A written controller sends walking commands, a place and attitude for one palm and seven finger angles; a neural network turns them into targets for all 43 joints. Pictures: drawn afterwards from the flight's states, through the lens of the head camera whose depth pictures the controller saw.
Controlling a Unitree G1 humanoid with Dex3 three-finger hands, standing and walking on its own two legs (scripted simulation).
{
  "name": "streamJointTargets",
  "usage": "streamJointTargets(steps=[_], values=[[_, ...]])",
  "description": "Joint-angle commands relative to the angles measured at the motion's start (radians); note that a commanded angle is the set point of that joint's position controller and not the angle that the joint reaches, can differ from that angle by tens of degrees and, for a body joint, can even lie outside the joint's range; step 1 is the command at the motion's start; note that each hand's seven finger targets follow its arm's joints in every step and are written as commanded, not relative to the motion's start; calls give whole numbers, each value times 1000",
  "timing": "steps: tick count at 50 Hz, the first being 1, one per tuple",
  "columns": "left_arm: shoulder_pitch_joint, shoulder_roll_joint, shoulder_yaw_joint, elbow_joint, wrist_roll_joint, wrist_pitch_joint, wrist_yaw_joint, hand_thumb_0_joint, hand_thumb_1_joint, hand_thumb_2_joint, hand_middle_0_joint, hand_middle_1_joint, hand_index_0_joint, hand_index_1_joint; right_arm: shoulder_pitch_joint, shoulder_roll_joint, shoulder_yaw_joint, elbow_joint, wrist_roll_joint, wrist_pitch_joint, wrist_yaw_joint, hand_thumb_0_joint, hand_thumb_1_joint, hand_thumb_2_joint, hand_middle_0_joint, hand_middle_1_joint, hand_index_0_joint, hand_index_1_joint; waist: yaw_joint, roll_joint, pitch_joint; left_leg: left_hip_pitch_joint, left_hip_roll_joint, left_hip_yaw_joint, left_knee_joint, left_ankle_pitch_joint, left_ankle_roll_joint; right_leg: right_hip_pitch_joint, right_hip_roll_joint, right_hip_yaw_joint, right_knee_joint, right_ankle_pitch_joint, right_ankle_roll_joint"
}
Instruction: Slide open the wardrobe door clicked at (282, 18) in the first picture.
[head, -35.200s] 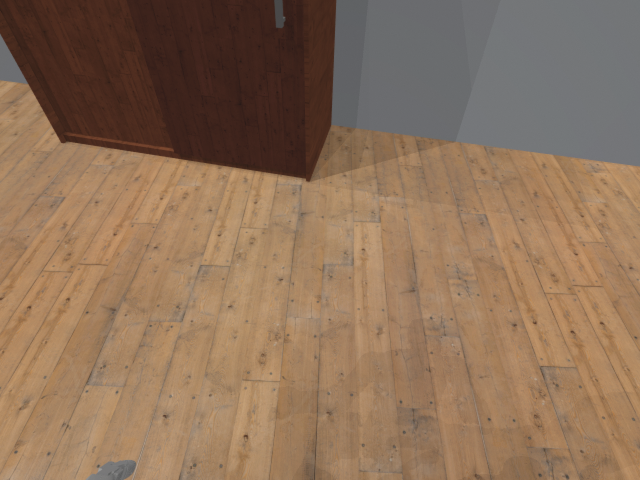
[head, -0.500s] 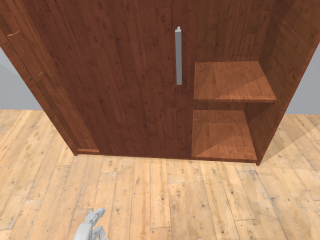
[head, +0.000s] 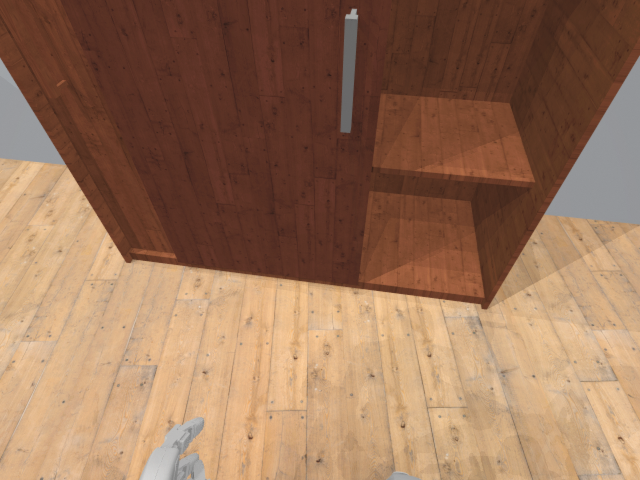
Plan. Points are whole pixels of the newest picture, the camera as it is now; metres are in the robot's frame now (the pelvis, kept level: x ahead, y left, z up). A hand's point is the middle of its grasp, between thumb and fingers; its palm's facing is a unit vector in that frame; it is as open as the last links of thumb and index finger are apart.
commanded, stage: let the arm hang, fingers relaxed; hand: right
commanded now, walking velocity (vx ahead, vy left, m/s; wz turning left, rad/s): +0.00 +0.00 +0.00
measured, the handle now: (349, 74) +0.86 -0.03 +0.10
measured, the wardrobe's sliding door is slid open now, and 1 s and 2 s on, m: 0.46 0.46 0.46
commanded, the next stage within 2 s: look to check the result in 1.16 s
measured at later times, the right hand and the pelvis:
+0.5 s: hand out of the picture +0.00 -0.20 -0.17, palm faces +0.08 +0.97 -0.21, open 6.9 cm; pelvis +0.01 -0.01 +0.01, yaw -4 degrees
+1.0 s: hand out of the picture +0.02 -0.21 -0.16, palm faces +0.04 +0.98 -0.19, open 7.3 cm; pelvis +0.00 -0.03 +0.02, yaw -2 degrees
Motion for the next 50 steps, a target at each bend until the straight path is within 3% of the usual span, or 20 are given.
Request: streamJointTargets(steps=[1, 2, 3, 4, 5, 7, 8, 9, 11, 12, 13, 14, 15, 17, 18, 22, 23, 25, 31, 50], values=[[-127, 164, 66, -88, -15, -78, 24, 0, 900, 900, -200, -300, -200, -300, -148, -76, -48, -13, 3, -32, -43, 0, -900, -900, 200, 300, 200, 300, 29, 206, -24, 6, 308, -433, -278, -69, 146, -88, 34, 39, 200, -33, 3], [-141, 165, 59, -86, -13, -73, 28, 0, 900, 900, -200, -300, -200, -300, -144, -51, -21, -12, -3, -27, -41, 0, -900, -900, 200, 300, 200, 300, 34, 202, -3, -35, 275, -339, -249, -37, 123, -24, 30, 20, 103, -2, -1], [-147, 247, 86, 87, 1, -52, -66, 0, 900, 900, -200, -300, -200, -300, -241, 186, 344, 661, -116, 137, 80, 0, -900, -900, 200, 300, 200, 300, 103, 92, 55, -103, 341, 18, -3, 380, 44, -75, -40, -53, 54, -49, 12], [-81, 194, 71, 64, -7, 25, -59, 0, 900, 900, -200, -300, -200, -300, -198, 184, 366, 690, -90, 197, 117, 0, -900, -900, 200, 300, 200, 300, 82, 93, -10, -187, 213, -25, 64, 354, -3, 124, 44, -55, -49, 76, 24], [-53, 188, 63, 44, -1, 50, -57, 0, 900, 900, -200, -300, -200, -300, -216, 205, 388, 724, -81, 212, 128, 0, -900, -900, 200, 300, 200, 300, 80, 87, -5, -199, 183, 20, 134, 284, -48, 170, 34, -31, -169, 308, 2], [-59, 319, 88, 32, 34, 61, -45, 0, 900, 900, -200, -300, -200, -300, -157, 234, 409, 831, -86, 219, 136, 0, -900, -900, 200, 300, 200, 300, 36, -91, -89, -272, 54, 38, 381, -171, -112, 180, -226, 341, -342, 391, -158], [-73, 340, 84, 13, 49, 70, -36, 0, 900, 900, -200, -300, -200, -300, -199, 229, 415, 855, -85, 215, 138, 0, -900, -900, 200, 300, 200, 300, 39, -40, -46, -248, 44, -35, 436, -291, -106, 96, -269, 435, -420, 263, -209], [-89, 328, 76, 25, 58, 62, -27, 0, 900, 900, -200, -300, -200, -300, -272, 226, 417, 908, -77, 213, 143, 0, -900, -900, 200, 300, 200, 300, 52, -57, -44, -246, 59, -64, 430, -219, -109, 83, -250, 475, -450, 273, -217], [-129, 304, 66, 66, 56, 70, -22, 0, 900, 900, -200, -300, -200, -300, -292, 187, 419, 1072, -75, 214, 141, 0, -900, -900, 200, 300, 200, 300, 25, -140, -48, -104, 60, -86, 325, -141, -109, -10, -195, 377, -460, 234, -179], [-173, 288, 58, 81, 49, 75, -21, 0, 900, 900, -200, -300, -200, -300, -242, 176, 423, 1166, -75, 210, 141, 0, -900, -900, 200, 300, 200, 300, -15, -111, -60, 20, 58, -83, 161, -40, -103, -55, -135, 278, -406, 170, -136], [-178, 246, 48, 102, 38, 81, -24, 0, 900, 900, -200, -300, -200, -300, -213, 151, 428, 1246, -80, 198, 139, 0, -900, -900, 200, 300, 200, 300, -26, -15, -68, 72, 86, -146, 4, 11, -84, -68, -29, 148, -300, 84, -72], [-169, 175, 42, 117, 22, 92, -22, 0, 900, 900, -200, -300, -200, -300, -230, 113, 433, 1303, -83, 181, 136, 0, -900, -900, 200, 300, 200, 300, 0, 271, -46, -8, 219, -381, -179, -14, -23, -59, 93, 24, -126, 11, -6], [-178, 176, 45, 128, 19, 103, -22, 0, 900, 900, -200, -300, -200, -300, -276, 94, 445, 1332, -79, 171, 131, 0, -900, -900, 200, 300, 200, 300, 7, 322, 3, -107, 325, -498, -298, 71, 47, -14, 109, 34, -19, -57, 2], [-112, 134, 55, 203, 25, 101, -19, 0, 900, 900, -200, -300, -200, -300, -344, 173, 440, 1386, -88, 156, 125, 0, -900, -900, 200, 300, 200, 300, 65, 28, -13, -88, 289, -413, -209, 347, 94, 93, 94, 50, -14, 4, -1], [-74, 111, 53, 236, 24, 101, -18, 0, 900, 900, -200, -300, -200, -300, -351, 181, 437, 1407, -83, 154, 120, 0, -900, -900, 200, 300, 200, 300, 74, -40, -48, -42, 262, -341, -149, 458, 81, 145, 94, 37, -89, 51, 0], [-46, 143, 47, 318, 14, 76, -2, 0, 900, 900, -200, -300, -200, -300, -303, 237, 469, 1506, -62, 160, 112, 0, -900, -900, 200, 300, 200, 300, 35, 25, -134, 40, 125, -162, -108, 461, -56, 351, 0, 88, -338, 500, -32], [-59, 145, 45, 339, 10, 74, 2, 0, 900, 900, -200, -300, -200, -300, -295, 232, 475, 1540, -61, 167, 112, 0, -900, -900, 200, 300, 200, 300, 33, -55, -130, 43, 123, -144, -111, 430, -63, 362, 1, 99, -345, 527, -38], [-56, 140, 41, 372, 7, 78, 5, 0, 900, 900, -200, -300, -200, -300, -295, 230, 479, 1578, -58, 175, 111, 0, -900, -900, 200, 300, 200, 300, 27, -84, -108, 84, 110, -133, -133, 357, -67, 336, -7, 106, -380, 506, -44], [-34, 130, 35, 444, 7, 80, 2, 0, 900, 900, -200, -300, -200, -300, -296, 244, 494, 1661, -61, 178, 113, 0, -900, -900, 200, 300, 200, 300, 31, 37, -23, 70, 113, -136, -212, 218, -63, 314, 6, 98, -469, 310, -42], [4, 114, 28, 509, 8, 72, -2, 0, 900, 900, -200, -300, -200, -300, -288, 259, 492, 1707, -64, 179, 108, 0, -900, -900, 200, 300, 200, 300, 24, 10, 60, 48, 113, -135, -218, 160, -66, 289, 16, 100, -524, 249, -47]])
